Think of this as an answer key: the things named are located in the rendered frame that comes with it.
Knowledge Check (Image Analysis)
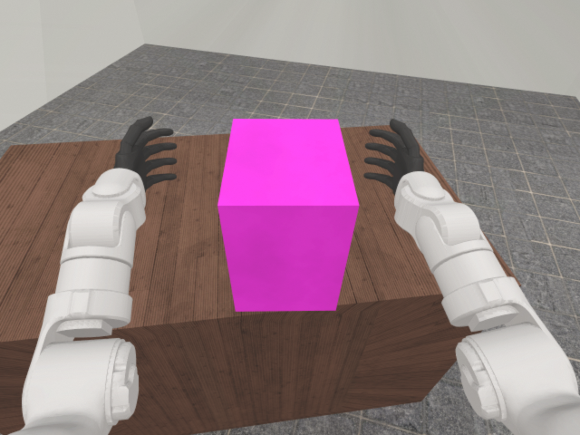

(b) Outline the robot left hand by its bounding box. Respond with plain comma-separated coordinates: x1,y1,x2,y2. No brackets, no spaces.
114,116,177,192

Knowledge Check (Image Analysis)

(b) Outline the pedestal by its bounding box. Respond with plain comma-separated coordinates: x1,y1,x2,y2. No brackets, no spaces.
0,125,521,435

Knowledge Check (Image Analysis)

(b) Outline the right robot upper arm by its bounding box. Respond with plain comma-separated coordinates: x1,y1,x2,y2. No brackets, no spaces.
456,322,580,435

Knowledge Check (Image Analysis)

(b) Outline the right robot forearm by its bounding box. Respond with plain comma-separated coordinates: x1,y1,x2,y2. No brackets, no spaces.
394,171,578,392

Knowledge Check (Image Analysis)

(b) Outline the left robot upper arm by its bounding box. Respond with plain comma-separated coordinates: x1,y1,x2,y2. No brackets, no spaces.
8,338,139,435

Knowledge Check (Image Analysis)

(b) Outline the left robot forearm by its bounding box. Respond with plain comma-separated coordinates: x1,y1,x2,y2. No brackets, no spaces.
22,169,146,423

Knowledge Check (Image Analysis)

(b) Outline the robot right hand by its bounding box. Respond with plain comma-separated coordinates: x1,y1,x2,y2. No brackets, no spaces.
363,119,425,196

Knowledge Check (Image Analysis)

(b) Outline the carton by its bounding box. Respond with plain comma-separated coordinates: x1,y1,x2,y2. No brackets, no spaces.
217,119,359,312

